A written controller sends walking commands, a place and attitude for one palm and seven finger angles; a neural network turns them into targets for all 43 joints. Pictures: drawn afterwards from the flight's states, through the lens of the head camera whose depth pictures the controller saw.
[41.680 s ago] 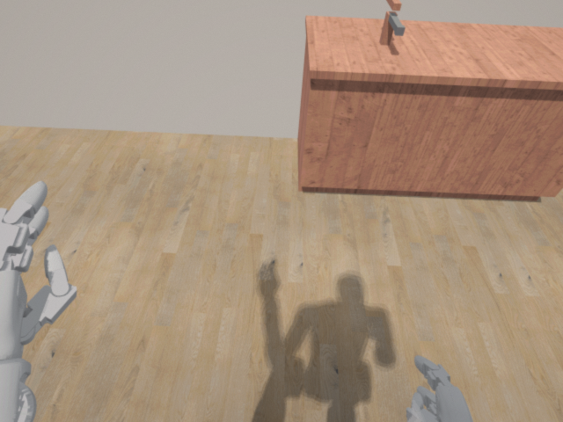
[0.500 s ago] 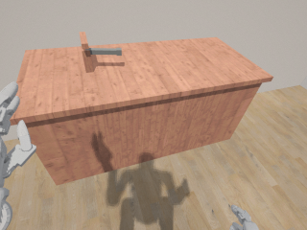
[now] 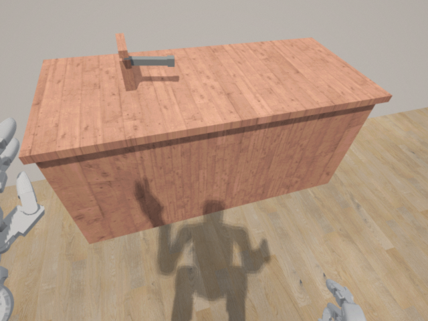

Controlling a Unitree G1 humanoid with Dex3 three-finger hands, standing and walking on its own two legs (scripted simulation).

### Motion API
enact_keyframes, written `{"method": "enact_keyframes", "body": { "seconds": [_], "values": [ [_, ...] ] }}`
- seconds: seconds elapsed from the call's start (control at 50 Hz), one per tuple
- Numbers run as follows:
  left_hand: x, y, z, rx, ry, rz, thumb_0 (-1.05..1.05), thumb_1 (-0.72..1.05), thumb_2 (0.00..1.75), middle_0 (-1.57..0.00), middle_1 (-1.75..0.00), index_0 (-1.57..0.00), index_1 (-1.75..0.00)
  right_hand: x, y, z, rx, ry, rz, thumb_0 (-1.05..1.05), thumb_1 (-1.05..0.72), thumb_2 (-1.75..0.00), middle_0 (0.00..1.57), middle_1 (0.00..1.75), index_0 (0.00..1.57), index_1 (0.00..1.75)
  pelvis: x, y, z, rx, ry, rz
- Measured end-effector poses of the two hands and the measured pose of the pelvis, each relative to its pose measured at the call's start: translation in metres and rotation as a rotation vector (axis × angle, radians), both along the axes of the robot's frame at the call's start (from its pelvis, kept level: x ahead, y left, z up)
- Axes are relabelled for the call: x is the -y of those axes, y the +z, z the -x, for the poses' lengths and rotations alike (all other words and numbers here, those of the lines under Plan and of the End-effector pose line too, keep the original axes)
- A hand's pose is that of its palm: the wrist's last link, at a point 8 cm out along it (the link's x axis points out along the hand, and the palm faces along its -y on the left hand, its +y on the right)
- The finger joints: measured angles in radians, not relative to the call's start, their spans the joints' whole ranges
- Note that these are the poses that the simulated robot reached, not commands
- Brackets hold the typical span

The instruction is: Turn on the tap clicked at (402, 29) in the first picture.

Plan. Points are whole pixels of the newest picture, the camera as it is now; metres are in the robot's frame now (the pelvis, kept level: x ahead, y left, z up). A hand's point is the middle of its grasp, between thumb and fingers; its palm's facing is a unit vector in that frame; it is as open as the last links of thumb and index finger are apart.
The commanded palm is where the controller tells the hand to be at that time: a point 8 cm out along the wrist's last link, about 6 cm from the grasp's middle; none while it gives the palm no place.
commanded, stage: stand and check the lever's angle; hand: left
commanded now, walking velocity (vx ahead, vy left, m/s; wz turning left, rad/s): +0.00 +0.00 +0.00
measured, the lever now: (170, 61) +0.90 +0.18 +0.05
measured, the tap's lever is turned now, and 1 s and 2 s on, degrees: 78 78 78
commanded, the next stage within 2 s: stand and wait in 0.28 s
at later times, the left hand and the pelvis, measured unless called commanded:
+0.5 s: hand (31, 189) +0.25 +0.27 +0.18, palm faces +0.43 -0.85 -0.30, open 7.4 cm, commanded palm +0.20 +0.31 +0.19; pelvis +0.04 +0.03 +0.02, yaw +0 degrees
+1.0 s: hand (29, 189) +0.25 +0.27 +0.18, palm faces +0.41 -0.86 -0.31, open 7.4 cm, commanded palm +0.20 +0.31 +0.19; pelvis +0.04 +0.03 +0.02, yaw +0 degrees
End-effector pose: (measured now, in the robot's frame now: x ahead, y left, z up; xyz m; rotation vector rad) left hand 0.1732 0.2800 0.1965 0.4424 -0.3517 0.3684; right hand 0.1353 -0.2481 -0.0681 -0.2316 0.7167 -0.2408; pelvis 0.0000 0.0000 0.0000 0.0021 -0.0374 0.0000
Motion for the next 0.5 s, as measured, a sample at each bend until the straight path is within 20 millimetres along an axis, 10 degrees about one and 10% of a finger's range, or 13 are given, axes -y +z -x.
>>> {"method": "enact_keyframes", "body": {
  "seconds": [0.5],
  "values": [
    [-0.03,-0.009,-0.034,-0.067,0.038,0.095,0.01,0.89,0.9,-0.21,-0.3,-0.21,-0.3,-0.06,0.026,-0.078,0.06,0.123,-0.056,0.01,-0.9,-0.9,0.21,0.3,0.21,0.3,-0.026,0.019,-0.037,-0.01,0.005,0.022]
  ]
}}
